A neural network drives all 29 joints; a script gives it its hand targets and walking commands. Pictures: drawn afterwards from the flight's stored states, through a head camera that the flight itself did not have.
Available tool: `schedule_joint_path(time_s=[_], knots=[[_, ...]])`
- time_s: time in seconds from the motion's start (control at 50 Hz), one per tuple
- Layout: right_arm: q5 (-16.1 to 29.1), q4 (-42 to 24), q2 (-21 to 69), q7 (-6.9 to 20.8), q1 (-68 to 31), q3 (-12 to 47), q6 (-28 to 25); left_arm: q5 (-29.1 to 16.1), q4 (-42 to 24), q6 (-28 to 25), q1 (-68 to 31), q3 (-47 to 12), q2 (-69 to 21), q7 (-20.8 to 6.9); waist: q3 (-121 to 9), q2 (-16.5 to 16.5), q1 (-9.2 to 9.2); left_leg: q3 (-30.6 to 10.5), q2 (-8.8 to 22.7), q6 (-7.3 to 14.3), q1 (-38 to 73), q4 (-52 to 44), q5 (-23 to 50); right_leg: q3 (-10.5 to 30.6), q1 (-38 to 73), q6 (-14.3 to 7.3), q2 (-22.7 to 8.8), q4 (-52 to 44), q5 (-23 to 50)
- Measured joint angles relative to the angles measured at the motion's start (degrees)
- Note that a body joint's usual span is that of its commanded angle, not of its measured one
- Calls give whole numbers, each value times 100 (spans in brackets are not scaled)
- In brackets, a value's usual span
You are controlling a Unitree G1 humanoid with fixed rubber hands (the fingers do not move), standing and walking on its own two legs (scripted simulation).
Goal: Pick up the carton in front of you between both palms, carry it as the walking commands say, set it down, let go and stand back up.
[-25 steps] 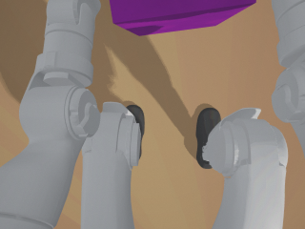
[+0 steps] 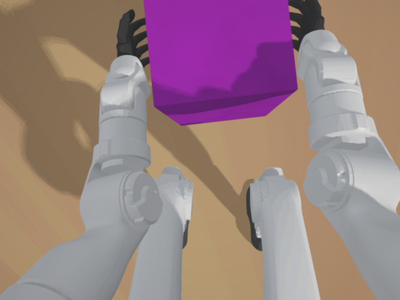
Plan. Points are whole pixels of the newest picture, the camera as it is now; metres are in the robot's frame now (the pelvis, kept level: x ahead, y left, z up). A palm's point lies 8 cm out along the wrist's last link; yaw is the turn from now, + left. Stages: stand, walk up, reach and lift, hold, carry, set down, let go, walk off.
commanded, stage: reach and lift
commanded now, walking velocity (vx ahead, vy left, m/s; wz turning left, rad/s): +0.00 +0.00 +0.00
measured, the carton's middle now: (218, 62) +0.53 +0.00 -0.14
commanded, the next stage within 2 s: none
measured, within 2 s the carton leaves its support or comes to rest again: neither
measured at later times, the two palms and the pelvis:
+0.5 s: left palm (89, 34) +0.48 +0.15 +0.07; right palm (359, 12) +0.50 -0.15 +0.07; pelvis +0.03 +0.00 +0.11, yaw +0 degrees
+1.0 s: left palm out of the picture +0.43 +0.15 +0.23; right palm out of the picture +0.44 -0.15 +0.23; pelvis +0.07 +0.00 +0.25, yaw -1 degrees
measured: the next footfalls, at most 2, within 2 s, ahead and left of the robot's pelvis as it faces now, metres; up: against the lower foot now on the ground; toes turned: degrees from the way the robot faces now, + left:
none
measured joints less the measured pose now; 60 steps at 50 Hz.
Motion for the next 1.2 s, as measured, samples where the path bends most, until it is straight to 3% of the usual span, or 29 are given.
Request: schedule_joint_path(time_s=[0.14, 0.3, 0.44, 0.86, 1.2], knots=[[-232, -412, 281, 60, 208, -195, 107, 72, -425, 187, 226, -7, -49, -139, -140, 1, -41, -73, -60, -30, 327, -597, 212, -46, 365, -41, -75, -580, 154], [-36, -1170, 518, 56, 967, -9, 308, -101, -899, 327, 823, -332, -178, -148, -448, 62, -87, -131, -62, -15, 888, -1125, 181, -94, 954, -62, -132, -1116, 97], [64, -1428, 730, 12, 1775, 114, 333, -137, -976, 297, 1528, -509, -346, -154, -791, 60, -57, -107, 13, 33, 1758, -1711, 96, -64, 1805, -75, -112, -1703, 35], [-33, -1810, 1341, -11, 3671, 230, 119, -71, -1041, 77, 3246, -878, -625, -336, -847, 37, -112, -160, 92, 128, 5043, -4026, 419, -67, 5118, -148, -194, -4022, 330], [-50, -2381, 1598, 55, 5140, 590, 365, 1, -1515, 343, 4616, -1339, -854, -397, -375, 57, -162, -160, 165, 221, 8504, -6525, 1061, -14, 8591, -160, -281, -6532, 967]])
